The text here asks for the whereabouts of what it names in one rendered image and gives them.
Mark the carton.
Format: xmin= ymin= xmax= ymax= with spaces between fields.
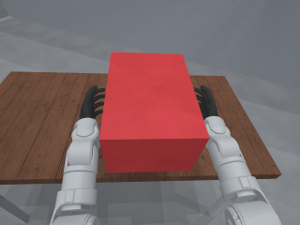
xmin=99 ymin=52 xmax=210 ymax=173

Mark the right robot hand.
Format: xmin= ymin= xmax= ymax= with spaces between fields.
xmin=193 ymin=85 xmax=218 ymax=120

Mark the robot right forearm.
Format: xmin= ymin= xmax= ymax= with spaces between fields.
xmin=204 ymin=116 xmax=282 ymax=225

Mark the left robot hand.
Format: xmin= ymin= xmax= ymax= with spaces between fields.
xmin=80 ymin=85 xmax=106 ymax=120

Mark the robot right upper arm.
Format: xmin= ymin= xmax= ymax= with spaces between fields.
xmin=224 ymin=200 xmax=280 ymax=225

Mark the robot left upper arm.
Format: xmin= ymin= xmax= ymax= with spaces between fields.
xmin=52 ymin=214 xmax=100 ymax=225

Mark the table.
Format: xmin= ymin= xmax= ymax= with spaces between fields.
xmin=0 ymin=71 xmax=281 ymax=224

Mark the robot left forearm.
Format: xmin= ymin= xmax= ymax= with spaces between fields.
xmin=50 ymin=117 xmax=100 ymax=225

